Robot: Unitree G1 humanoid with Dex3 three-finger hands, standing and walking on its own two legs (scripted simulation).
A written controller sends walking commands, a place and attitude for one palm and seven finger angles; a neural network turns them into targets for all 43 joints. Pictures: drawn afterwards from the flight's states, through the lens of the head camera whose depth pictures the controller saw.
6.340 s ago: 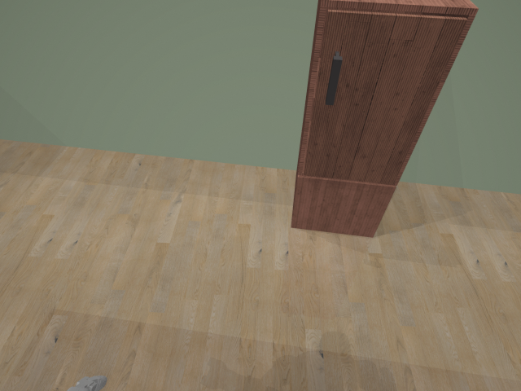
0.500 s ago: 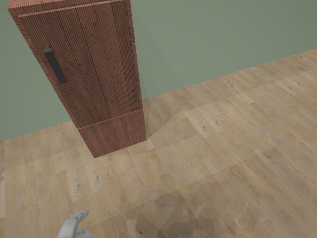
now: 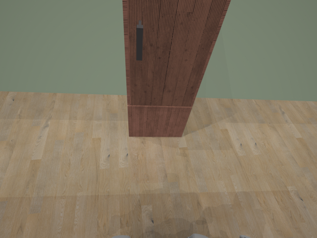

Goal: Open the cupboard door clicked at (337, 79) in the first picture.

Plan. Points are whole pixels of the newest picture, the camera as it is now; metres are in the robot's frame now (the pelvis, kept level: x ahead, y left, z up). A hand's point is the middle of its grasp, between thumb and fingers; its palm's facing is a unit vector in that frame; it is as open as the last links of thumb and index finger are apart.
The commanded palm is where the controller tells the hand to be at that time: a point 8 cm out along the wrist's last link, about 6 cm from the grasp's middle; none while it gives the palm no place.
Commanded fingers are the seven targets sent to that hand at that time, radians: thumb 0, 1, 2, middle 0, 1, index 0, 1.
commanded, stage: turn to face it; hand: left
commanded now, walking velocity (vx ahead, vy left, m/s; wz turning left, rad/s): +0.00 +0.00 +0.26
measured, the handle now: (139, 40) +0.79 +0.14 +0.04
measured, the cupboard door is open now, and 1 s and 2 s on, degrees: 0 0 0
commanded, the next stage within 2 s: take the last steps up to it in 0.08 s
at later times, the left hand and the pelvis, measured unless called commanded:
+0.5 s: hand out of the picture +0.03 +0.16 -0.15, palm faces +0.08 -0.97 -0.22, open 7.3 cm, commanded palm none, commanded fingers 0.00 0.90 0.90 -0.20 -0.30 -0.20 -0.30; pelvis +0.00 -0.03 +0.01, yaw +4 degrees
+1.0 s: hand out of the picture -0.02 +0.07 -0.17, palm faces +0.24 -0.96 -0.10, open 7.3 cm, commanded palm none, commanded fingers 0.00 0.90 0.90 -0.20 -0.30 -0.20 -0.30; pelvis +0.14 -0.02 -0.01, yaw +6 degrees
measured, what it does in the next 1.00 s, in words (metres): walks ahead: right foot, then left foot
